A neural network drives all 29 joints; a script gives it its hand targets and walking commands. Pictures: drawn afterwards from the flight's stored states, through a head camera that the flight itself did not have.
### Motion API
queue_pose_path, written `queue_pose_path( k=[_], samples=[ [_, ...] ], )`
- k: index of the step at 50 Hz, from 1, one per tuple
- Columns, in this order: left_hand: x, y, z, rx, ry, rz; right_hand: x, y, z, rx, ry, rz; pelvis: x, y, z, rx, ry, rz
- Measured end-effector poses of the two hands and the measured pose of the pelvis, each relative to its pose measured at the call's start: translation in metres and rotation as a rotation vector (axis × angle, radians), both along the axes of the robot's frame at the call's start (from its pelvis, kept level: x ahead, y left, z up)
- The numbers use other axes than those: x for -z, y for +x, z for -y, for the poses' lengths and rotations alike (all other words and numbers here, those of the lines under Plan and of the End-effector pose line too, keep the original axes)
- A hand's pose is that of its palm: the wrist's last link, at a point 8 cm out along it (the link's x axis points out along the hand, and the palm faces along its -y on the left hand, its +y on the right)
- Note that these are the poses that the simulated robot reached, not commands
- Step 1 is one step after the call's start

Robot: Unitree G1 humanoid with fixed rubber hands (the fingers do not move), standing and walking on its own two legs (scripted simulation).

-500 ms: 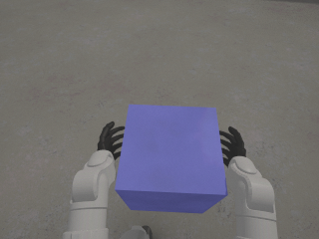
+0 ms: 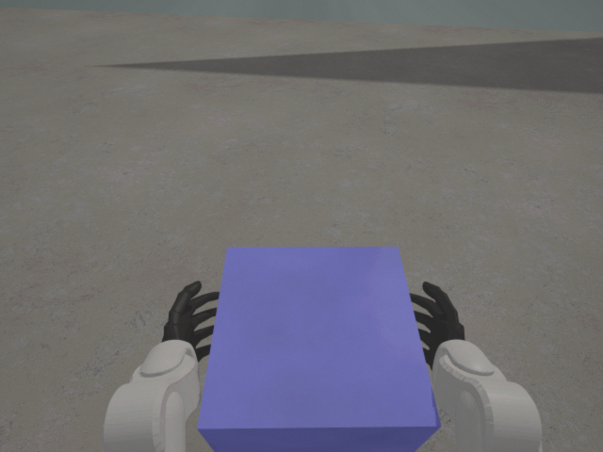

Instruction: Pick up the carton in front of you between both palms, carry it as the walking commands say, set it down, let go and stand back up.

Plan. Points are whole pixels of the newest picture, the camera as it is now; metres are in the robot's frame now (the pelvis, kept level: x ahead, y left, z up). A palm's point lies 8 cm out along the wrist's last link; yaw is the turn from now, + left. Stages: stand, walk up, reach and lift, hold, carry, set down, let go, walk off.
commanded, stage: carry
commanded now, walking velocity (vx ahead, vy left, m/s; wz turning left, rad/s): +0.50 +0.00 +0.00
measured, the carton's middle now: (312, 367) +0.26 +0.00 +0.02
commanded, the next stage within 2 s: none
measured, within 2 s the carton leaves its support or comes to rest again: neither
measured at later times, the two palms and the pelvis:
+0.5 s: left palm (223, 196) +0.52 +0.15 +0.10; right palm (399, 196) +0.53 -0.15 +0.10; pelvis +0.30 +0.00 +0.00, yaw +1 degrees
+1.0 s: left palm (236, 112) +0.84 +0.17 +0.11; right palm (364, 112) +0.85 -0.13 +0.11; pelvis +0.62 +0.01 +0.01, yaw +0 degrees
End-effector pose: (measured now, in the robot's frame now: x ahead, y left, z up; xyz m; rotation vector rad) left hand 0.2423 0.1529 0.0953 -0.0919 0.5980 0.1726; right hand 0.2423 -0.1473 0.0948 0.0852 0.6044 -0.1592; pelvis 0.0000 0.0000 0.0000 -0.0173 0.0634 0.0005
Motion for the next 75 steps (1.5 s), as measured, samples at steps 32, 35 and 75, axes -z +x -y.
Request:
queue_pose_path(
  k=[32,35,75],
  samples=[
    [0.016,0.387,-0.023,0.029,-0.024,-0.052,0.008,0.381,-0.023,0.009,-0.038,-0.052,0.010,0.393,-0.027,0.024,0.021,0.013],
    [0.011,0.421,-0.024,0.054,-0.023,-0.089,0.004,0.407,-0.025,0.036,-0.034,-0.089,-0.003,0.423,-0.033,0.027,0.004,0.006],
    [-0.007,0.923,0.008,-0.001,0.029,-0.017,-0.002,0.927,0.008,-0.015,0.004,-0.016,-0.008,0.944,0.007,-0.015,0.034,0.004]
  ],
)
